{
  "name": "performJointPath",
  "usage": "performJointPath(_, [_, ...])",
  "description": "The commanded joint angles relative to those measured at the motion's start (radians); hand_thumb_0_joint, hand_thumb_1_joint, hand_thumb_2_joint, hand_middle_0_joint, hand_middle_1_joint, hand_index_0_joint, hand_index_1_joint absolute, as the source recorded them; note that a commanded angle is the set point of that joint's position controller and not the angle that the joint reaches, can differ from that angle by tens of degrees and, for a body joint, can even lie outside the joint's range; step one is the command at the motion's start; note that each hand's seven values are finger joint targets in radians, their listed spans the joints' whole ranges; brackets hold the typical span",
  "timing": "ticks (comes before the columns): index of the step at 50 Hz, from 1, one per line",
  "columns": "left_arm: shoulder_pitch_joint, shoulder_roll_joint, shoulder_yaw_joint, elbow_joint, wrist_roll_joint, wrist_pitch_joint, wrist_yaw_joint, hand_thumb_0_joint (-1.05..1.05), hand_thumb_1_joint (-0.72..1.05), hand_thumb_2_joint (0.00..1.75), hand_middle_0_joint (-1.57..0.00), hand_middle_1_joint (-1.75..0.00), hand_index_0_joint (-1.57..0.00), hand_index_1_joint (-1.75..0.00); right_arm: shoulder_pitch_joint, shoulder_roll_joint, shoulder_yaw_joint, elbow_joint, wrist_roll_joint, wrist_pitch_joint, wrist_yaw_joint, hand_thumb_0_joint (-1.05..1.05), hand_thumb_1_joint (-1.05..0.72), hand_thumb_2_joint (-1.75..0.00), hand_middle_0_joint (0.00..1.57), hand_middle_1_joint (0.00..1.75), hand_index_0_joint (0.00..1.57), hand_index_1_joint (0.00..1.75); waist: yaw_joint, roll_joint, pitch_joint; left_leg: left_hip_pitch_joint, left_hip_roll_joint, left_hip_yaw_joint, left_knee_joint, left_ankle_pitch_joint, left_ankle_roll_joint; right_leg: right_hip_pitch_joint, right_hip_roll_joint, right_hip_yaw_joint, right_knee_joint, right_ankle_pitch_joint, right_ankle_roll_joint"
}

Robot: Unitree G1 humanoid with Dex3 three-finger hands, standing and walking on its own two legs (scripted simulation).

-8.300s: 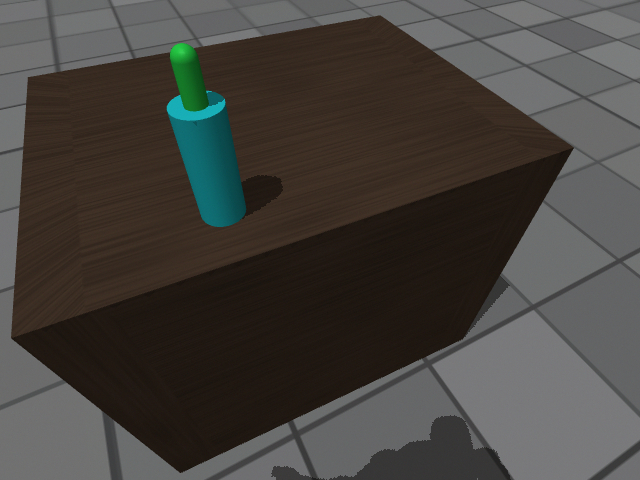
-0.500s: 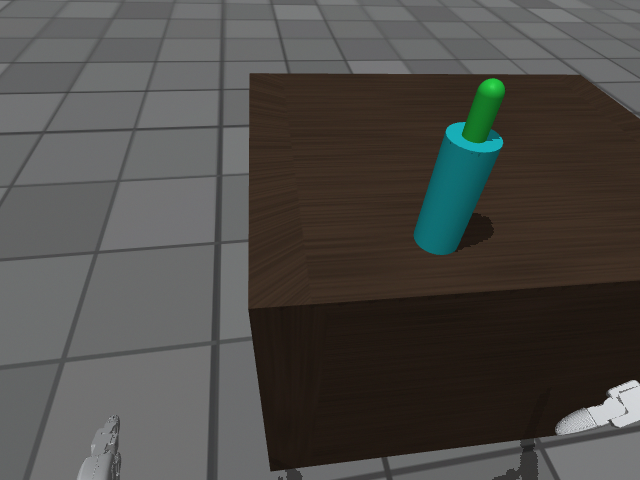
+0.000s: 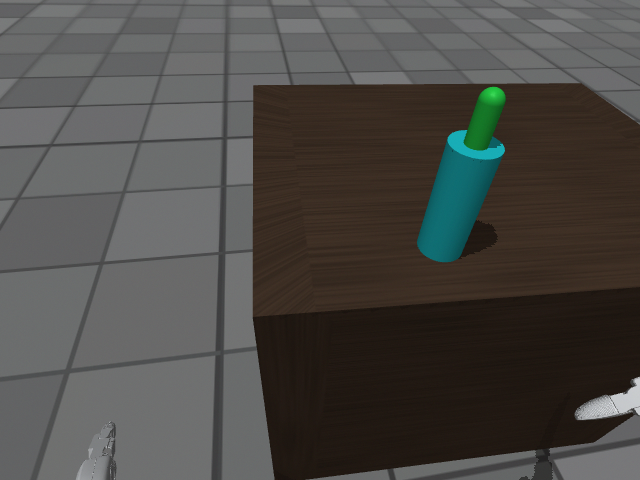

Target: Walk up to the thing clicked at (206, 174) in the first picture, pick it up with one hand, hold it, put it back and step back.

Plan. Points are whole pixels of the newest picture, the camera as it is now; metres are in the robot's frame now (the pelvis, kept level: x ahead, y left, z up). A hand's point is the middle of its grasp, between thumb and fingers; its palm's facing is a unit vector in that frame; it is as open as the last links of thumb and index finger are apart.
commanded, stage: go down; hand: right
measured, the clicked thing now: (462, 180) +0.47 -0.21 +0.16
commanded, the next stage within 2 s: none
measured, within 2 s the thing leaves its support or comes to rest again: neither
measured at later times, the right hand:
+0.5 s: hand (636, 262) +0.28 -0.32 +0.19, palm faces +0.26 +0.92 -0.28, open 17.5 cm
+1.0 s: hand out of the picture +0.32 -0.37 +0.21, palm faces +0.23 +0.97 -0.11, open 17.7 cm
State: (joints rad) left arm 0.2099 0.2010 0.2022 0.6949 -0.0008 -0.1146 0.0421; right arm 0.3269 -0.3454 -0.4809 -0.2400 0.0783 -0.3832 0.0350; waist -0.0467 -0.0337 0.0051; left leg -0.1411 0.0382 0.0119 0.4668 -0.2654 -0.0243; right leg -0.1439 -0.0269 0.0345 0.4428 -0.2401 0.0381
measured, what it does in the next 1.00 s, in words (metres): stands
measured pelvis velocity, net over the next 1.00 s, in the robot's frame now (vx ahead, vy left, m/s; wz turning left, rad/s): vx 0.00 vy -0.01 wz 0.00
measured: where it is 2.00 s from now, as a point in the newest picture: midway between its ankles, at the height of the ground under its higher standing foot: outside the picture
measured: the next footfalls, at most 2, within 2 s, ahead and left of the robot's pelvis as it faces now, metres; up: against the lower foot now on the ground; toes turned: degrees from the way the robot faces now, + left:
none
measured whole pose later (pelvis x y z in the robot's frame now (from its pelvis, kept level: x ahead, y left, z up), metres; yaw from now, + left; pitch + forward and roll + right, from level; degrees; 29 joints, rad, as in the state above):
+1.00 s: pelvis +0.00 -0.01 +0.00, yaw +0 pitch +2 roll +0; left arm 0.23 0.25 0.01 0.72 0.00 -0.23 0.19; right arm -0.37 -0.70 -0.64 0.57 0.26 0.04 0.51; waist 0.00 -0.03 -0.05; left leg -0.26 0.03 0.01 0.49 -0.26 -0.03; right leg -0.28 -0.03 0.03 0.51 -0.26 0.03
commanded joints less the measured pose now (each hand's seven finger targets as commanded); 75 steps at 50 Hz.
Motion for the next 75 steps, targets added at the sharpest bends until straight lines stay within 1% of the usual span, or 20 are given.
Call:
performJointPath(1, [-0.144,0.102,-0.010,-0.172,-0.004,-0.045,0.018,0.00,-0.53,0.03,-0.05,-0.04,-0.05,-0.04,-0.209,-0.239,-0.112,-0.180,0.028,-0.033,0.032,0.00,0.56,-0.05,0.03,0.06,0.04,0.06,0.009,-0.008,-0.019,-0.048,-0.032,0.034,-0.112,0.067,0.002,-0.015,0.051,-0.054,-0.072,0.059,-0.044])
performJointPath(5, [-0.126,0.115,-0.019,-0.175,-0.004,-0.050,0.053,0.00,-0.53,0.03,-0.05,-0.04,-0.05,-0.04,-0.293,-0.316,-0.156,-0.109,0.044,-0.021,0.070,0.00,0.55,-0.06,0.03,0.06,0.04,0.06,0.018,-0.004,-0.086,-0.023,-0.029,0.029,-0.099,0.143,-0.001,0.024,0.054,-0.050,-0.055,0.116,-0.046])
performJointPath(12, [-0.112,0.190,0.012,-0.124,-0.017,-0.053,0.105,0.00,-0.53,0.03,-0.05,-0.04,-0.05,-0.03,-0.493,-0.430,-0.219,0.123,0.153,0.120,0.192,0.00,0.54,-0.04,0.04,0.05,0.05,0.05,0.026,-0.065,-0.152,-0.013,-0.026,0.045,-0.078,0.231,0.001,0.026,0.049,-0.038,-0.050,0.188,-0.040])
performJointPath(16, [-0.103,0.040,-0.161,-0.100,-0.024,-0.063,0.102,0.00,-0.54,0.04,-0.05,-0.04,-0.05,-0.04,-0.511,-0.423,-0.181,0.180,0.164,0.179,0.271,0.00,0.50,-0.04,0.04,0.05,0.05,0.05,-0.004,-0.050,-0.157,-0.001,-0.027,0.051,-0.062,0.271,0.007,0.012,0.045,-0.034,-0.038,0.242,-0.041])
performJointPath(19, [-0.106,0.121,-0.119,-0.148,-0.019,-0.080,0.113,0.00,-0.54,0.04,-0.05,-0.05,-0.05,-0.04,-0.528,-0.427,-0.173,0.194,0.175,0.203,0.312,0.00,0.54,-0.04,0.03,0.05,0.04,0.05,0.008,-0.025,-0.172,-0.006,-0.036,0.054,-0.060,0.272,0.009,0.023,0.036,-0.029,-0.042,0.258,-0.041])
performJointPath(22, [-0.106,0.193,-0.076,-0.151,-0.011,-0.084,0.116,0.00,-0.54,0.04,-0.05,-0.05,-0.05,-0.05,-0.595,-0.512,-0.227,0.124,0.179,0.213,0.324,0.00,0.54,-0.04,0.04,0.05,0.04,0.05,-0.010,-0.084,-0.220,-0.005,-0.039,0.050,-0.043,0.294,0.016,0.049,0.031,-0.030,-0.032,0.308,-0.030])
performJointPath(25, [-0.081,0.244,-0.020,-0.184,-0.004,-0.091,0.117,0.00,-0.54,0.04,-0.05,-0.05,-0.05,-0.05,-0.576,-0.503,-0.254,0.170,0.193,0.223,0.316,0.00,0.53,-0.05,0.03,0.05,0.04,0.05,0.006,-0.034,-0.212,-0.006,-0.045,0.061,-0.037,0.307,0.014,0.046,0.022,-0.020,-0.014,0.354,-0.029])
performJointPath(33, [-0.079,0.110,-0.144,-0.112,-0.011,-0.098,0.121,0.00,-0.55,0.05,-0.05,-0.05,-0.05,-0.05,-0.750,-0.560,-0.230,0.310,0.188,0.268,0.353,0.00,0.59,-0.05,0.03,0.05,0.04,0.05,0.021,-0.085,-0.126,-0.072,-0.033,0.034,-0.059,0.188,0.013,-0.030,0.040,-0.035,-0.028,0.153,-0.045])
performJointPath(36, [-0.074,0.152,-0.128,-0.086,-0.009,-0.111,0.137,0.00,-0.55,0.04,-0.05,-0.05,-0.05,-0.05,-0.842,-0.577,-0.201,0.376,0.195,0.306,0.400,0.00,0.61,-0.06,0.02,0.06,0.04,0.06,0.058,-0.098,-0.156,-0.092,-0.032,0.029,-0.057,0.193,0.013,-0.016,0.042,-0.032,-0.025,0.143,-0.050])
performJointPath(39, [-0.099,0.173,-0.145,-0.129,-0.006,-0.136,0.148,0.00,-0.55,0.04,-0.05,-0.05,-0.05,-0.05,-0.940,-0.644,-0.212,0.393,0.188,0.326,0.430,0.00,0.60,-0.06,0.02,0.06,0.04,0.06,0.049,-0.134,-0.225,-0.077,-0.037,0.038,-0.045,0.199,0.023,0.007,0.038,-0.024,-0.019,0.169,-0.041])
performJointPath(41, [-0.057,0.221,-0.108,-0.135,-0.004,-0.147,0.161,0.00,-0.55,0.05,-0.05,-0.05,-0.05,-0.05,-0.974,-0.685,-0.229,0.461,0.183,0.339,0.442,0.00,0.58,-0.06,0.03,0.06,0.04,0.06,0.058,-0.110,-0.242,-0.075,-0.042,0.045,-0.041,0.198,0.023,0.015,0.034,-0.020,-0.018,0.174,-0.039])
performJointPath(45, [-0.014,0.209,-0.115,-0.109,-0.004,-0.159,0.165,0.00,-0.55,0.05,-0.05,-0.05,-0.05,-0.05,-0.970,-0.712,-0.251,0.591,0.197,0.363,0.462,0.00,0.58,-0.06,0.03,0.05,0.04,0.05,0.045,-0.079,-0.224,-0.092,-0.043,0.047,-0.041,0.190,0.021,-0.026,0.035,-0.021,-0.008,0.162,-0.043])
performJointPath(49, [-0.084,0.153,-0.190,-0.116,-0.002,-0.164,0.161,0.00,-0.56,0.05,-0.05,-0.05,-0.05,-0.05,-0.988,-0.726,-0.247,0.694,0.201,0.387,0.484,0.00,0.59,-0.05,0.03,0.05,0.04,0.05,0.015,-0.053,-0.226,-0.087,-0.039,0.039,-0.037,0.193,0.021,-0.081,0.037,-0.024,0.009,0.169,-0.045])
performJointPath(51, [-0.113,0.191,-0.169,-0.130,-0.001,-0.175,0.169,0.00,-0.56,0.06,-0.05,-0.05,-0.05,-0.05,-1.006,-0.740,-0.239,0.733,0.199,0.392,0.498,0.00,0.61,-0.06,0.02,0.06,0.04,0.06,0.017,-0.041,-0.218,-0.100,-0.041,0.039,-0.038,0.150,0.021,-0.100,0.033,-0.020,0.004,0.122,-0.049])
performJointPath(54, [-0.140,0.231,-0.152,-0.177,0.002,-0.183,0.180,0.00,-0.56,0.05,-0.05,-0.05,-0.05,-0.05,-1.088,-0.802,-0.245,0.738,0.181,0.379,0.504,0.00,0.59,-0.06,0.03,0.05,0.04,0.05,0.027,-0.045,-0.286,-0.089,-0.035,0.028,-0.028,0.157,0.021,-0.079,0.036,-0.023,0.017,0.128,-0.051])
performJointPath(57, [-0.097,0.195,-0.198,-0.179,-0.003,-0.182,0.186,0.00,-0.56,0.06,-0.05,-0.05,-0.05,-0.05,-1.173,-0.862,-0.265,0.705,0.187,0.360,0.511,0.00,0.60,-0.06,0.03,0.06,0.04,0.06,0.020,-0.086,-0.340,-0.069,-0.036,0.029,-0.013,0.203,0.024,-0.054,0.035,-0.023,0.032,0.180,-0.048])
performJointPath(60, [-0.050,0.208,-0.177,-0.140,-0.003,-0.177,0.197,0.00,-0.56,0.06,-0.05,-0.05,-0.05,-0.05,-1.162,-0.869,-0.258,0.767,0.183,0.369,0.520,0.00,0.58,-0.06,0.03,0.05,0.04,0.05,0.039,-0.103,-0.331,-0.092,-0.040,0.027,-0.007,0.234,0.025,-0.039,0.036,-0.028,0.039,0.211,-0.048])
performJointPath(66, [-0.016,0.169,-0.220,-0.101,0.000,-0.177,0.192,0.00,-0.56,0.06,-0.05,-0.05,-0.05,-0.05,-1.162,-0.853,-0.219,0.826,0.178,0.415,0.550,0.00,0.60,-0.06,0.03,0.05,0.04,0.05,0.055,-0.149,-0.251,-0.139,-0.040,0.031,-0.018,0.192,0.026,-0.089,0.036,-0.031,0.030,0.159,-0.047])
performJointPath(73, [-0.066,0.246,-0.163,-0.191,-0.002,-0.191,0.204,0.00,-0.56,0.06,-0.05,-0.05,-0.05,-0.05,-1.217,-0.898,-0.246,0.840,0.190,0.414,0.566,0.00,0.61,-0.07,0.02,0.06,0.04,0.06,0.061,-0.087,-0.344,-0.116,-0.046,0.039,0.000,0.254,0.026,-0.051,0.031,-0.017,0.061,0.238,-0.049])
performJointPath(75, [-0.056,0.219,-0.196,-0.191,-0.003,-0.191,0.203,0.00,-0.56,0.06,-0.05,-0.05,-0.05,-0.05,-1.226,-0.904,-0.246,0.848,0.191,0.417,0.567,0.00,0.60,-0.06,0.03,0.06,0.04,0.06,0.052,-0.087,-0.354,-0.109,-0.045,0.037,0.010,0.279,0.025,-0.046,0.032,-0.020,0.070,0.270,-0.050])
